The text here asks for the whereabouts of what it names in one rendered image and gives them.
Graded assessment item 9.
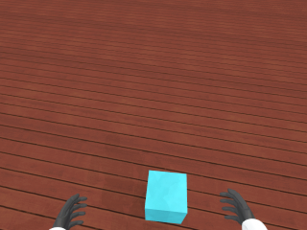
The robot right forearm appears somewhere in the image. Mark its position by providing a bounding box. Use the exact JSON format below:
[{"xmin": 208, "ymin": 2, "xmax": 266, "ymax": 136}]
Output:
[{"xmin": 242, "ymin": 218, "xmax": 268, "ymax": 230}]

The carton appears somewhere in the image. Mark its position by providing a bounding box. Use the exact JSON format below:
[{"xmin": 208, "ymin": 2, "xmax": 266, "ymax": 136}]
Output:
[{"xmin": 145, "ymin": 171, "xmax": 188, "ymax": 224}]

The right robot hand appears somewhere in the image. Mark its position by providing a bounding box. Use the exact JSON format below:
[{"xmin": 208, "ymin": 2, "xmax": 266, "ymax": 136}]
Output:
[{"xmin": 220, "ymin": 188, "xmax": 256, "ymax": 225}]

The left robot hand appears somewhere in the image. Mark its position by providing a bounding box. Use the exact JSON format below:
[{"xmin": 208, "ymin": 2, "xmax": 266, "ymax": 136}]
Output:
[{"xmin": 52, "ymin": 194, "xmax": 87, "ymax": 230}]

